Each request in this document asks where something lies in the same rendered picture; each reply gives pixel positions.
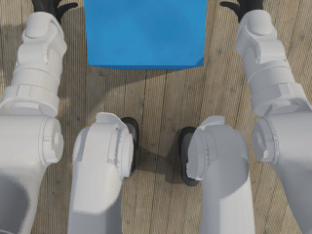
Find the left robot forearm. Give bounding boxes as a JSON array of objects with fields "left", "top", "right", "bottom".
[{"left": 0, "top": 12, "right": 67, "bottom": 118}]

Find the right robot upper arm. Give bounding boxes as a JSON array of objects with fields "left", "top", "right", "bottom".
[{"left": 252, "top": 110, "right": 312, "bottom": 234}]

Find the right robot forearm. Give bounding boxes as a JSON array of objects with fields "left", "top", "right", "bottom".
[{"left": 234, "top": 10, "right": 312, "bottom": 116}]

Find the left robot upper arm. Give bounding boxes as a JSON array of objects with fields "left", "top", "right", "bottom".
[{"left": 0, "top": 114, "right": 64, "bottom": 234}]

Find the robot left shin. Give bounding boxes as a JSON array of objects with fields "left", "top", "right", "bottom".
[{"left": 72, "top": 112, "right": 130, "bottom": 166}]

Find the left robot hand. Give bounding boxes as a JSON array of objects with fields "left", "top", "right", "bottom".
[{"left": 31, "top": 0, "right": 78, "bottom": 25}]

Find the left robot thigh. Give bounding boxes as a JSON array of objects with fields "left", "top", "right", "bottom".
[{"left": 67, "top": 122, "right": 134, "bottom": 234}]

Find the carton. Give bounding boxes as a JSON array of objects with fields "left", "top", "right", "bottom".
[{"left": 84, "top": 0, "right": 207, "bottom": 70}]

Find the right robot hand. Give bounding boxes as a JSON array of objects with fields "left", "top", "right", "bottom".
[{"left": 219, "top": 0, "right": 264, "bottom": 23}]

